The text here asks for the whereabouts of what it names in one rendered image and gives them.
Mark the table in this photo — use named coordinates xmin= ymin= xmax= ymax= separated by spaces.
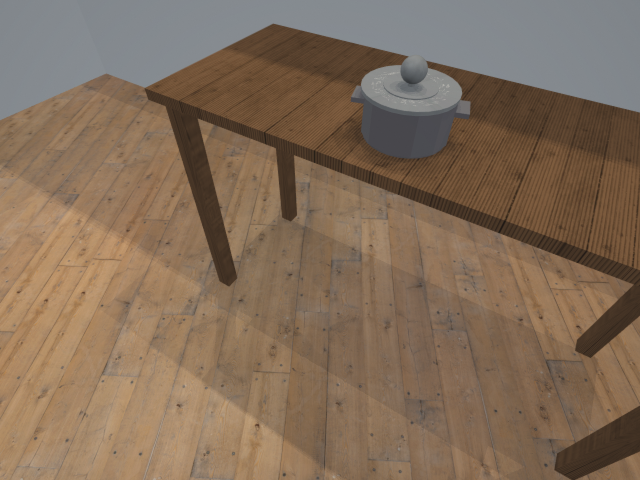
xmin=145 ymin=24 xmax=640 ymax=480

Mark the knob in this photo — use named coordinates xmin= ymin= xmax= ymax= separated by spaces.
xmin=400 ymin=55 xmax=428 ymax=84

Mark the pot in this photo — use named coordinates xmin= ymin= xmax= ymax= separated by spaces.
xmin=351 ymin=86 xmax=471 ymax=159

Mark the lid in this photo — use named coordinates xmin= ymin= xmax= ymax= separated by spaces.
xmin=361 ymin=65 xmax=462 ymax=116

